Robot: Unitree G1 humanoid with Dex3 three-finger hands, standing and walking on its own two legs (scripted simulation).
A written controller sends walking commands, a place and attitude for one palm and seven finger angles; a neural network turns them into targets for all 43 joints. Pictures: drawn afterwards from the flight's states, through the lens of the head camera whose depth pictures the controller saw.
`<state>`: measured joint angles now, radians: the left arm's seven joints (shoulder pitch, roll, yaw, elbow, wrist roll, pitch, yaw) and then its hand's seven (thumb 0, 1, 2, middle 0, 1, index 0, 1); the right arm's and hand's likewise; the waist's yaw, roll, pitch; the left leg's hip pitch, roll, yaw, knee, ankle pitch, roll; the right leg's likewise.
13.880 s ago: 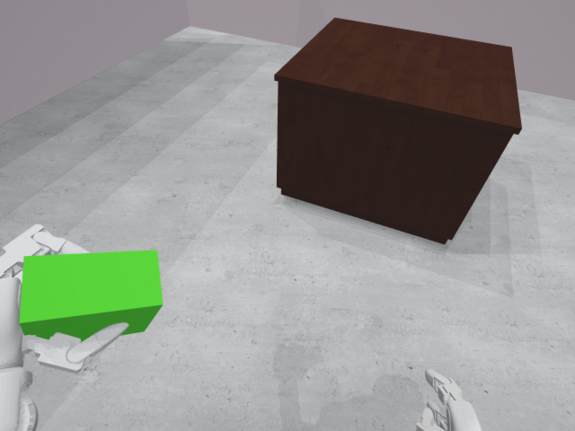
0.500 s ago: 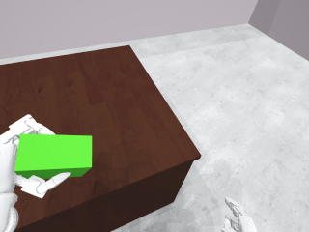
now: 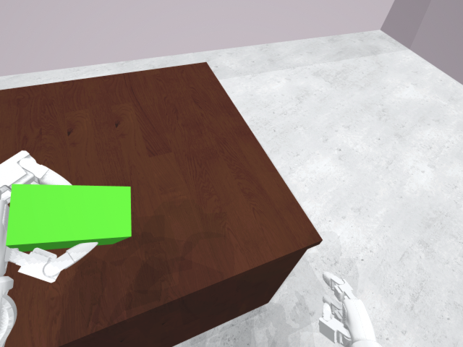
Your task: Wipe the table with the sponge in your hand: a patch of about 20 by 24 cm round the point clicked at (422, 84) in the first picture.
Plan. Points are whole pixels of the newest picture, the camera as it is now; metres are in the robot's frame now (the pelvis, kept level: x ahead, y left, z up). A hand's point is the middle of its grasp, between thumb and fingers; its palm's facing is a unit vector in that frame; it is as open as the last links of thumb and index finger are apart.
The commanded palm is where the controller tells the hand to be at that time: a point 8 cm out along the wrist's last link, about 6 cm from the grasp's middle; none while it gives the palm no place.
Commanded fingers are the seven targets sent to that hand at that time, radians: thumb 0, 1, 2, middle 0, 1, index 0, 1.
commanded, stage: look again from close up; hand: left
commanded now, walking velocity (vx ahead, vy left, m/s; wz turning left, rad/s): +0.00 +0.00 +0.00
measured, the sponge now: (88, 219) +0.23 +0.22 +0.15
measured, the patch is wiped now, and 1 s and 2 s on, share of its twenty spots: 0.00 0.00 0.00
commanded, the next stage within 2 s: come to a stop and stand still in 0.30 s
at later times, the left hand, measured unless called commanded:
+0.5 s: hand (82, 227) +0.22 +0.21 +0.16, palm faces +0.37 -0.86 -0.37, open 9.8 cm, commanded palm +0.16 +0.25 +0.18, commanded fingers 0.00 0.10 1.30 -1.20 -1.60 -1.20 -1.60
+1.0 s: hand (86, 222) +0.22 +0.21 +0.16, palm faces +0.31 -0.87 -0.38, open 9.8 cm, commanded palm +0.17 +0.26 +0.18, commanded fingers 0.00 0.10 1.30 -1.20 -1.60 -1.20 -1.60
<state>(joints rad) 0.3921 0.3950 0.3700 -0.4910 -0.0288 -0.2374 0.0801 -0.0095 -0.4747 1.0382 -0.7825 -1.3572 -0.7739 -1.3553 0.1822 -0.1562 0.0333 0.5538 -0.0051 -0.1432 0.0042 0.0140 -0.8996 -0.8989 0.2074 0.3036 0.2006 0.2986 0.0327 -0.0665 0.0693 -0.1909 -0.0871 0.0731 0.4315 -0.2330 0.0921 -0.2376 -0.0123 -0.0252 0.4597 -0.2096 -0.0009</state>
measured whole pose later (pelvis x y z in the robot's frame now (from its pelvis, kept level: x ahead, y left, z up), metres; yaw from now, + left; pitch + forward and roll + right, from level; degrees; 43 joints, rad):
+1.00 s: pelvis +0.00 -0.02 +0.00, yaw +0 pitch +1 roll -1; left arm 0.44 0.37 0.34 -0.44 -0.05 -0.27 0.07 -0.01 -0.47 1.04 -0.78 -1.36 -0.77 -1.36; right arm 0.24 -0.20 0.01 0.59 0.02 -0.16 -0.01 0.01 -0.90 -0.90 0.21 0.30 0.20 0.30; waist 0.01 -0.02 0.03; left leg -0.23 -0.04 0.06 0.46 -0.25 0.07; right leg -0.25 0.03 -0.04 0.43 -0.20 -0.03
